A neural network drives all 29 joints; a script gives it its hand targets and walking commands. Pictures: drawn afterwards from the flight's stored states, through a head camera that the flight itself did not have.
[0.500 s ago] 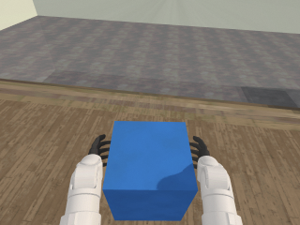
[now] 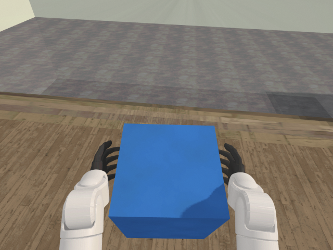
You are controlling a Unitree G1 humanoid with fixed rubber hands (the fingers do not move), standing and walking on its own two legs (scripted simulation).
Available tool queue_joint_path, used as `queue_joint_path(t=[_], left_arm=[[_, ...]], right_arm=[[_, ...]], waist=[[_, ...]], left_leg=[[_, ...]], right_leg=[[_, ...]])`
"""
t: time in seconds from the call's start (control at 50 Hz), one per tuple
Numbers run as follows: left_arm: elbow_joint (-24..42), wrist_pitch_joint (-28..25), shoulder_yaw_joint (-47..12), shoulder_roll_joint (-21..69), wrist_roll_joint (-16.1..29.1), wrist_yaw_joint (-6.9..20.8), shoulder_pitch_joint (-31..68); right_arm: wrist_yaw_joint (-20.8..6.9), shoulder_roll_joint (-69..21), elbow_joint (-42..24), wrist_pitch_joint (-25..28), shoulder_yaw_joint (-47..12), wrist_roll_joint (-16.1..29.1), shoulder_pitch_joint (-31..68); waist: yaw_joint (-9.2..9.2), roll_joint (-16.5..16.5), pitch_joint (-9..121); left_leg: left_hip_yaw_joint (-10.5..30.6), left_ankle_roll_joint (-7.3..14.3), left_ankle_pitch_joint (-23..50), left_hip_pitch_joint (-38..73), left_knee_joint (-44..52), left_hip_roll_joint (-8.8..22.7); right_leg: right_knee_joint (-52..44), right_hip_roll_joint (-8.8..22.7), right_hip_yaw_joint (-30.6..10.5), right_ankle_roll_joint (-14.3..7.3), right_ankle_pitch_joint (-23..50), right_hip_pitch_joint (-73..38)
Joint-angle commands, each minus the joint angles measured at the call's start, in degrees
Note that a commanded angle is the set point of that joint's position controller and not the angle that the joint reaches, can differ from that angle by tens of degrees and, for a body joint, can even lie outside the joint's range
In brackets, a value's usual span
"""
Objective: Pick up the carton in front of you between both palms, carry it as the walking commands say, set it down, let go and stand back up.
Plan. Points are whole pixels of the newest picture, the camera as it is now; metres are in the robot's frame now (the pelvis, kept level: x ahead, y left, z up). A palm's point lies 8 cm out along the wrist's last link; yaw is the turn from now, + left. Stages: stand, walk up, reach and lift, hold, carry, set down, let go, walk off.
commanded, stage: carry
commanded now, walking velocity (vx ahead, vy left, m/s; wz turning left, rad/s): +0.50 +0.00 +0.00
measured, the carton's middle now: (167, 186) +0.29 +0.00 +0.03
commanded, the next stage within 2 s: none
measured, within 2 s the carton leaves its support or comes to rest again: neither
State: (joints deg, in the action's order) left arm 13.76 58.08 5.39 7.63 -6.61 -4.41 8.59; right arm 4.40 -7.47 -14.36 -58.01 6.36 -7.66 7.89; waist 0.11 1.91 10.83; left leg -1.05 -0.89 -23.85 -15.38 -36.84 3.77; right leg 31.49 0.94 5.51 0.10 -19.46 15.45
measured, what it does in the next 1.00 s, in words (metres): walks ahead: left foot, then right foot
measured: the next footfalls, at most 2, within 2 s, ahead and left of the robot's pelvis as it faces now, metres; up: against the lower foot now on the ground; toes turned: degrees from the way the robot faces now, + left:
left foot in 0.16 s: +0.14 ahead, +0.10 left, +0.00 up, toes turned +9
right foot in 0.56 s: +0.51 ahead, -0.10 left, +0.00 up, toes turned -11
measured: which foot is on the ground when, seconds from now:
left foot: down 0.00-0.00, up 0.02-0.14, down 0.16-0.58, up 0.60-1.00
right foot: down 0.00-0.18, up 0.20-0.54, down 0.56-1.00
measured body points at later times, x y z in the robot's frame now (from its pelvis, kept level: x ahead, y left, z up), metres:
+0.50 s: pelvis +0.29 +0.00 +0.00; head +0.26 +0.01 +0.45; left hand +0.53 +0.15 +0.08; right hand +0.51 -0.16 +0.09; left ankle +0.10 +0.09 -0.73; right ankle +0.43 -0.11 -0.71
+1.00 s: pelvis +0.61 -0.01 +0.01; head +0.59 -0.01 +0.46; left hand +0.84 +0.15 +0.10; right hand +0.85 -0.16 +0.09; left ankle +0.76 +0.13 -0.70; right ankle +0.47 -0.09 -0.73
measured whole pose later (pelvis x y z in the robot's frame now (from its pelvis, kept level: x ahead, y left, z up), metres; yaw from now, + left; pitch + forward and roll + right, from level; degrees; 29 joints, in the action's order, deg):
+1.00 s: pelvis +0.61 -0.01 +0.01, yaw +2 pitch +4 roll +1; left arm 31.9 63.2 0.9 7.8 -0.1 -7.8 -7.4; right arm 8.6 -7.9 -33.0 -63.5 2.0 -0.8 -8.2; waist -0.7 -0.3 8.0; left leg -10.1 0.6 -2.8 -33.8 -32.7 5.6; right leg 13.2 1.1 12.4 -0.8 -20.2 -3.4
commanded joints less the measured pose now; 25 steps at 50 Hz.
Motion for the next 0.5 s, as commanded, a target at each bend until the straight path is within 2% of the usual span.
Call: queue_joint_path(t=[0.0,0.02,0.04,0.06,0.08,0.1,0.12,0.14,0.16,0.18,0.2,0.22,0.24,0.26,0.28,0.3,0.38,0.42,0.44,0.48], left_arm=[[7.0,2.8,-35.7,48.0,15.0,5.2,16.2],[9.6,3.7,-34.7,47.6,14.4,3.9,15.4],[12.9,4.4,-34.7,47.9,14.5,2.8,15.4],[16.3,5.0,-35.1,48.2,15.1,1.9,15.2],[19.1,5.5,-35.7,48.2,15.9,1.1,14.3],[21.2,5.8,-36.3,47.7,16.4,0.6,13.1],[22.8,6.1,-36.7,46.7,16.8,0.0,11.9],[24.1,6.3,-36.9,44.6,17.2,-0.6,11.9],[26.5,6.8,-36.6,41.3,17.6,-1.4,13.4],[27.8,7.5,-36.7,39.0,18.7,-1.9,15.3],[27.0,7.6,-37.1,38.0,19.7,-2.4,15.0],[25.5,7.7,-35.8,37.5,19.4,-2.9,13.3],[23.9,7.6,-34.7,37.6,19.0,-3.3,11.2],[22.4,7.4,-33.4,37.6,18.1,-3.8,9.4],[21.0,7.0,-32.0,37.5,16.8,-4.4,7.5],[19.8,6.7,-30.8,37.2,15.4,-5.0,5.6],[18.4,5.5,-29.4,36.7,12.5,-6.1,2.0],[19.6,5.5,-30.7,36.7,12.5,-5.7,1.7],[20.4,5.5,-31.7,36.7,12.7,-5.2,1.8],[21.1,5.4,-33.3,36.7,13.2,-4.3,2.4]], right_arm=[[-5.8,-47.3,-11.5,-3.7,-39.3,18.5,23.5],[-5.0,-46.9,-13.2,-4.5,-39.4,19.4,23.4],[-4.3,-47.1,-14.8,-5.1,-39.3,20.1,22.0],[-3.5,-47.7,-15.9,-5.5,-39.0,20.4,19.4],[-2.7,-47.9,-16.9,-5.8,-38.2,20.4,16.1],[-1.7,-47.8,-17.9,-5.9,-37.2,19.8,13.0],[-0.7,-47.1,-18.7,-5.9,-35.9,19.0,11.0],[0.4,-45.3,-18.9,-5.9,-34.2,17.9,9.8],[1.9,-42.7,-18.3,-6.0,-32.4,16.1,6.6],[3.4,-40.7,-18.2,-5.8,-30.8,14.3,7.2],[4.4,-39.4,-20.3,-6.2,-30.2,13.9,7.5],[5.0,-38.9,-21.5,-6.5,-30.5,14.3,8.1],[5.4,-38.1,-22.5,-6.5,-31.0,15.0,9.2],[5.6,-37.8,-23.1,-6.4,-31.9,15.8,10.1],[5.6,-37.1,-23.3,-6.3,-32.4,16.6,10.3],[5.5,-36.5,-23.3,-6.2,-32.9,17.3,9.8],[4.3,-35.2,-22.6,-5.8,-35.1,19.5,7.9],[3.4,-35.3,-22.3,-5.7,-36.0,19.9,6.7],[2.9,-35.4,-22.2,-5.6,-36.2,19.9,5.9],[2.1,-35.2,-22.4,-5.7,-36.5,19.3,5.8]], waist=[[-1.87,-21.6,7.3],[-2.53,-15.7,4.4],[-2.98,-10.2,3.7],[-2.97,-8.8,3.6],[-2.57,-10.2,5.0],[-1.62,-11.1,6.7],[-0.39,-9.6,8.8],[0.43,-6.4,12.0],[2.12,6.2,11.9],[1.72,18.5,9.1],[1.61,10.6,7.2],[1.53,4.6,6.2],[1.37,0.6,6.6],[1.21,-0.6,5.7],[1.09,-0.2,5.0],[1.07,1.3,4.1],[0.82,3.5,-0.5],[0.87,6.4,-3.1],[0.72,7.8,-3.7],[0.2,9.3,-2.1]], left_leg=[[-8.1,-0.8,-3.1,-30.8,-15.8,-3.0],[-6.0,-0.2,-11.6,-35.7,-14.6,-2.5],[-5.7,0.3,-13.9,-36.8,-10.7,-1.8],[-5.9,0.8,-10.7,-34.3,-4.9,-1.4],[-6.5,1.1,-4.0,-28.5,1.1,-1.6],[-8.8,1.1,2.7,-18.2,6.9,-3.3],[-12.0,1.3,10.5,-1.7,14.0,-5.7],[-12.9,1.9,13.6,16.6,13.4,-5.5],[6.5,4.6,2.0,24.9,22.2,5.5],[29.6,11.9,14.7,31.0,24.3,18.1],[30.0,16.0,22.6,30.9,21.9,21.3],[25.2,15.6,29.4,29.5,20.2,20.0],[21.4,14.3,29.8,28.9,20.4,18.8],[17.0,12.1,30.4,26.8,21.5,17.2],[12.5,10.1,30.8,25.1,22.8,15.3],[9.7,9.1,32.1,24.2,23.6,14.1],[0.6,7.9,34.1,19.4,25.2,10.5],[-3.4,6.9,36.6,15.5,25.4,8.8],[-4.1,6.6,38.4,13.5,25.6,9.2],[-7.6,5.6,48.4,12.5,20.4,8.9]], right_leg=[[-10.2,18.6,-25.6,-11.2,33.9,-31.9],[-10.4,20.2,-26.6,-13.1,39.1,-33.6],[-9.9,20.0,-25.2,-13.2,36.5,-34.2],[-9.7,19.1,-21.8,-11.3,32.8,-32.7],[-10.3,17.8,-17.9,-8.8,29.5,-30.0],[-9.8,15.8,-12.3,-6.5,26.8,-24.3],[-5.5,12.5,-4.6,-4.0,24.2,-14.5],[1.0,9.5,1.0,-2.0,22.7,-3.2],[16.8,4.6,5.9,0.7,10.4,9.4],[27.5,-1.5,3.8,1.6,-7.0,25.5],[35.2,2.4,-2.6,-0.1,-11.7,30.2],[37.7,4.8,-3.9,-1.1,-10.6,32.1],[36.8,6.0,-4.3,-1.5,-7.9,32.8],[32.4,6.6,-3.9,-1.4,-5.1,31.9],[27.7,6.1,-2.7,-1.0,-2.8,30.1],[24.3,4.8,-0.8,-0.6,-0.4,28.9],[9.3,2.5,3.7,-0.2,9.1,24.1],[2.6,0.7,7.3,-0.8,12.2,18.4],[1.2,0.2,8.4,-1.5,14.8,14.5],[0.4,-1.3,10.1,-2.6,17.4,5.7]])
